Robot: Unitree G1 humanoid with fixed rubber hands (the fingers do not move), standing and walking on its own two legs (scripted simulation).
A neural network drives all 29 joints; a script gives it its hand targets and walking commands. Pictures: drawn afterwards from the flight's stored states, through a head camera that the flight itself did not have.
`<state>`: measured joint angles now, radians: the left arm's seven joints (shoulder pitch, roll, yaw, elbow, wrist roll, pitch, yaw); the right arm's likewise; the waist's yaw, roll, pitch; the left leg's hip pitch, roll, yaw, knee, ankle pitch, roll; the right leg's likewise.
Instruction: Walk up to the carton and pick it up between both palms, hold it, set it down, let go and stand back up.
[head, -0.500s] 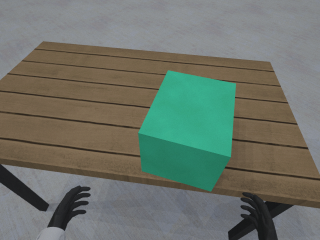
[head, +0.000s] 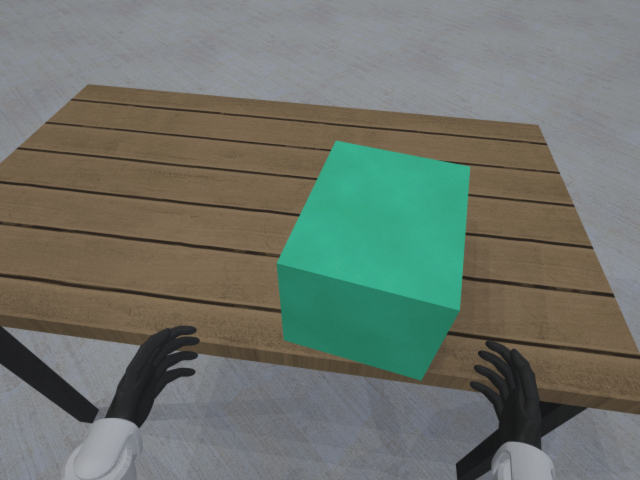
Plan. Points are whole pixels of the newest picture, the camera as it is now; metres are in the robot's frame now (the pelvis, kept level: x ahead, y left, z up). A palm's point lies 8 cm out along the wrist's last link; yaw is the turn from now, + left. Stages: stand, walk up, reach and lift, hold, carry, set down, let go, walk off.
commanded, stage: reach and lift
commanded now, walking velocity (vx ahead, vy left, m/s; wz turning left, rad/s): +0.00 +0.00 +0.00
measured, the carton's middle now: (376, 254) +0.42 -0.06 +0.03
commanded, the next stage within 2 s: none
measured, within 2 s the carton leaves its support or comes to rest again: neither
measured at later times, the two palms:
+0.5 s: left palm (171, 314) +0.29 +0.20 +0.07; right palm (512, 350) +0.25 -0.20 +0.06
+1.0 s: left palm (198, 247) +0.37 +0.17 +0.11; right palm (519, 292) +0.31 -0.21 +0.10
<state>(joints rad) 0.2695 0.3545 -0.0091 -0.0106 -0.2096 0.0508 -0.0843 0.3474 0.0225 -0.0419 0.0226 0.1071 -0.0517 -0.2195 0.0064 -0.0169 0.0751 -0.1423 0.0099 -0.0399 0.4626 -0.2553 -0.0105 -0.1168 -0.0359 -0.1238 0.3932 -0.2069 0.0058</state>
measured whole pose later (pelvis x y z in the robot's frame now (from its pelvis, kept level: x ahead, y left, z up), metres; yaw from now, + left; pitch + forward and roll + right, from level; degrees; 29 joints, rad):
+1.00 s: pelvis +0.00 +0.00 +0.00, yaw +0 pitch -4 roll -1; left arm -0.45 0.36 -0.02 0.33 -0.21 0.41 -0.08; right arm -0.29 -0.12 -0.04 0.18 0.21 0.30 -0.26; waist -0.09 -0.02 0.08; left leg -0.14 0.01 -0.04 0.46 -0.25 -0.01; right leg -0.12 -0.04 -0.12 0.39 -0.20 0.01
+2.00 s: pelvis +0.00 +0.00 +0.00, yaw +0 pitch +3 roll -1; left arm -0.97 0.31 -0.02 1.18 -0.21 0.06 -0.05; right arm -0.79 -0.12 -0.04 0.98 0.25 0.03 -0.26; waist -0.17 -0.02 -0.01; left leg -0.27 0.01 -0.04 0.46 -0.24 -0.01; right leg -0.25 -0.04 -0.12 0.39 -0.19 0.01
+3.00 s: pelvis +0.00 +0.00 +0.00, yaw -1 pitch +13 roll -2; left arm -0.94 0.12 0.29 1.28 0.19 -0.20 -0.02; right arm -0.78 0.05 -0.42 1.11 -0.18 -0.29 -0.23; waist -0.16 0.00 -0.11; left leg -0.50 0.02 -0.04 0.51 -0.24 -0.01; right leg -0.45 -0.02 -0.12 0.39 -0.16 0.01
